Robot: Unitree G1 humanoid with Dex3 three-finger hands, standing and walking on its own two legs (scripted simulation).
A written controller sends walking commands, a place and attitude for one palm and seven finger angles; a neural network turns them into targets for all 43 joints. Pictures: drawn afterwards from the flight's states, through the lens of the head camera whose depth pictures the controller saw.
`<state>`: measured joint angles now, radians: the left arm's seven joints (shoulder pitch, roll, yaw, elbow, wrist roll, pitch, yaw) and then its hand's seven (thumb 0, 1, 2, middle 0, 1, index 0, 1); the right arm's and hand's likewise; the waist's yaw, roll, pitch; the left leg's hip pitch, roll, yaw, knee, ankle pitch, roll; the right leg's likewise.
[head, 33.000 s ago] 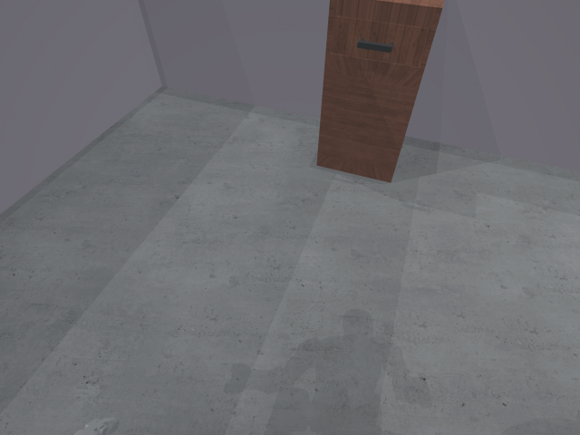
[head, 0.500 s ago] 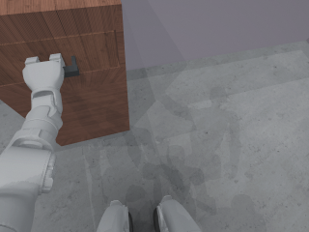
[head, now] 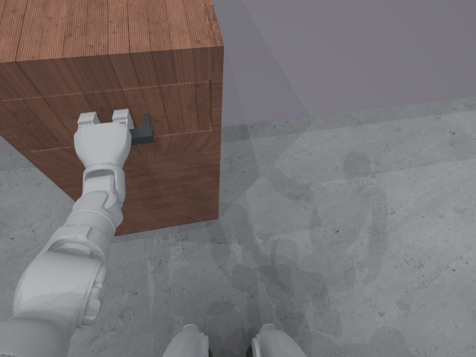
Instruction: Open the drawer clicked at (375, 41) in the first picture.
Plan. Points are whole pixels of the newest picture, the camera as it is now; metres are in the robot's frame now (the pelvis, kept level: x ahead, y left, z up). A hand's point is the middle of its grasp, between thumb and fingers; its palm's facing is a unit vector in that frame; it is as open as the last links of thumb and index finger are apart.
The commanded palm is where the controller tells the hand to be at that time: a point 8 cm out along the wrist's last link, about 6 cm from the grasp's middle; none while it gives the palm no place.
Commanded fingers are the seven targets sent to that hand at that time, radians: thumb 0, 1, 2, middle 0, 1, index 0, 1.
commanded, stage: pull the drawer open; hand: left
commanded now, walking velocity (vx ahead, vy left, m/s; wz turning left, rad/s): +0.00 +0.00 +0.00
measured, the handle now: (115, 130) +0.52 +0.21 -0.01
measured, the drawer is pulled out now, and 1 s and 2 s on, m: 0.00 0.01 0.09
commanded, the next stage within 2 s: relax the arm and regain balance in 1.66 s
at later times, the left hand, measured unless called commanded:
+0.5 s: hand (114, 158) +0.47 +0.21 -0.03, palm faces -0.04 +0.01 -1.00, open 5.4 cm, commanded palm +0.46 +0.20 +0.02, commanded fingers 0.00 0.90 0.90 -0.40 -1.35 -0.40 -1.35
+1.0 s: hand (114, 164) +0.46 +0.21 -0.03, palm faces -0.06 -0.02 -1.00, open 5.5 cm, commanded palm +0.41 +0.20 +0.02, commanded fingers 0.00 0.90 0.90 -0.40 -1.35 -0.40 -1.35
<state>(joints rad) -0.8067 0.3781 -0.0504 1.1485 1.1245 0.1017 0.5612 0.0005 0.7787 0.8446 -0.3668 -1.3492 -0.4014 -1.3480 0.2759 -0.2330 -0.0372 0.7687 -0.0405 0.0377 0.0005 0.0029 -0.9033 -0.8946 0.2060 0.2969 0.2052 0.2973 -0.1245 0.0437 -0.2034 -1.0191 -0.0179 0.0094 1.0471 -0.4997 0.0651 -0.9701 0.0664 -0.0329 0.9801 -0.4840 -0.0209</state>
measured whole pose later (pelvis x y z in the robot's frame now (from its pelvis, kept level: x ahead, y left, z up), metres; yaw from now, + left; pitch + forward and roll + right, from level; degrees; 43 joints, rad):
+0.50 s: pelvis -0.05 -0.01 -0.02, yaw -1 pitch +28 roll -3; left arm -0.97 0.51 -0.02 1.29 1.11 0.10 0.49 0.01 0.77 0.83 -0.39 -1.35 -0.39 -1.34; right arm 0.37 -0.25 0.00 0.79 -0.03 -0.01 -0.01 0.00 -0.90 -0.89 0.21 0.30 0.20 0.30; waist -0.21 0.06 -0.17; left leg -1.16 0.00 0.01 1.12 -0.45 0.06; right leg -1.12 0.08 -0.04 1.06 -0.43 -0.03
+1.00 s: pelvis -0.03 +0.00 +0.00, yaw -2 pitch +27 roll -3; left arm -0.79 0.44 -0.05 1.07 1.07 0.11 0.45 0.01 0.77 0.79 -0.34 -1.35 -0.36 -1.35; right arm 0.33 -0.23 -0.02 0.73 -0.01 0.01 -0.01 0.00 -0.90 -0.89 0.21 0.30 0.20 0.30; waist -0.14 0.05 -0.18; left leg -1.06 0.00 0.04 1.05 -0.47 0.07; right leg -1.02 0.08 0.00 0.99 -0.44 -0.02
